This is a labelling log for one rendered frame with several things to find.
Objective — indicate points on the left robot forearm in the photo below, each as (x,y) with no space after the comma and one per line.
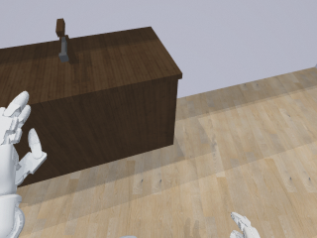
(12,218)

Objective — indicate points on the robot left hand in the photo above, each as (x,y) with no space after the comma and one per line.
(12,119)

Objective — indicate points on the robot right hand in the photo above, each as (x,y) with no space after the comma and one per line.
(245,225)

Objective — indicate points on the tap lever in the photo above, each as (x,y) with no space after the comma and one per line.
(63,54)

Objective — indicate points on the counter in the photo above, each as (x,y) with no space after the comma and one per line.
(114,98)

